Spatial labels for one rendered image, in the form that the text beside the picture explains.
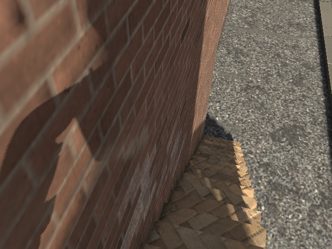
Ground stairs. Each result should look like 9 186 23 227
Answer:
140 135 267 249

